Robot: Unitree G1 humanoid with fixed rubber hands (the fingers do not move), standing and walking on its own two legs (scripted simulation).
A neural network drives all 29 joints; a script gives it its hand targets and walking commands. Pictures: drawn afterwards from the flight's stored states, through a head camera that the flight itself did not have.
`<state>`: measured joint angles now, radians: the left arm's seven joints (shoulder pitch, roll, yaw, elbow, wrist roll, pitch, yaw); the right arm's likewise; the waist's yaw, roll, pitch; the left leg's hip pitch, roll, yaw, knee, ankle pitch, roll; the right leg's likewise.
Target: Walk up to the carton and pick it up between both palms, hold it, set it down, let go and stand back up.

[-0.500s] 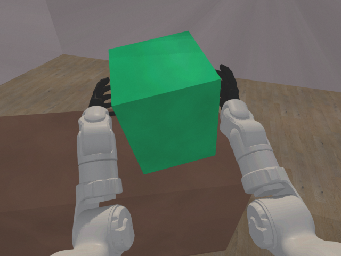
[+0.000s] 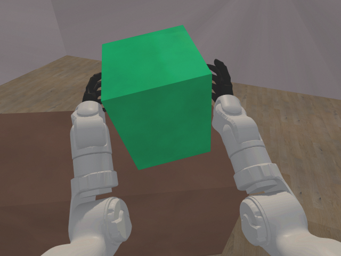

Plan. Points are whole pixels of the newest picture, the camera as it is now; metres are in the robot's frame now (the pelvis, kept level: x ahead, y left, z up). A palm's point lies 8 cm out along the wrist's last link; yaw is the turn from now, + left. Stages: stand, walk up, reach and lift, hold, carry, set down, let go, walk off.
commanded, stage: hold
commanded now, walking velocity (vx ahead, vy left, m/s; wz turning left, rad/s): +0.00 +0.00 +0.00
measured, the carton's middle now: (159, 101) +0.43 +0.02 +0.21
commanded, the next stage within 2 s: none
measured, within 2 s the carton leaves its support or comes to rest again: neither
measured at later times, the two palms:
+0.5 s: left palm (98, 111) +0.37 +0.16 +0.22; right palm (225, 102) +0.36 -0.13 +0.24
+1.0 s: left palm (98, 107) +0.37 +0.15 +0.23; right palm (227, 100) +0.36 -0.13 +0.24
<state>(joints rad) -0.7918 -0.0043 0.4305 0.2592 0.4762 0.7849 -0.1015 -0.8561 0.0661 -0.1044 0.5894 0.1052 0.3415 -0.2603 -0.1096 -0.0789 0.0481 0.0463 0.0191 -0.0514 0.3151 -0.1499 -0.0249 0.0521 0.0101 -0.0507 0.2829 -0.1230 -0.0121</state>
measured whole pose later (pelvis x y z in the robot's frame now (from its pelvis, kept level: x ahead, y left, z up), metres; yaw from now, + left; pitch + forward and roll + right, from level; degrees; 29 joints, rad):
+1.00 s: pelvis +0.00 +0.00 +0.00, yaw +0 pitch -13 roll -1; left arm -0.75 -0.03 0.39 0.18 0.46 0.80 -0.08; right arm -0.79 0.03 -0.06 0.55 0.14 0.30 -0.24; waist -0.11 -0.07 0.07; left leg 0.07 0.02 -0.04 0.32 -0.16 -0.02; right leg 0.08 0.01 -0.04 0.27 -0.13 -0.01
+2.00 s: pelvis +0.01 +0.00 +0.00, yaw +0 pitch -12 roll -1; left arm -0.75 -0.02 0.40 0.20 0.46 0.79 -0.07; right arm -0.82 0.03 -0.06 0.57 0.14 0.30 -0.25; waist -0.12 -0.10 0.07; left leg 0.06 0.02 -0.05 0.32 -0.16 -0.02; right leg 0.07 0.02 -0.05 0.26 -0.12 -0.01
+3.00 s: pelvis +0.01 +0.00 +0.00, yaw +0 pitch -12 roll -1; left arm -0.71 -0.04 0.36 0.16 0.45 0.78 -0.06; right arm -0.76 0.02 -0.05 0.52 0.14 0.29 -0.24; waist -0.11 -0.06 0.04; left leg 0.06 0.02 -0.04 0.31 -0.16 -0.02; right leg 0.07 0.01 -0.04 0.27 -0.13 -0.01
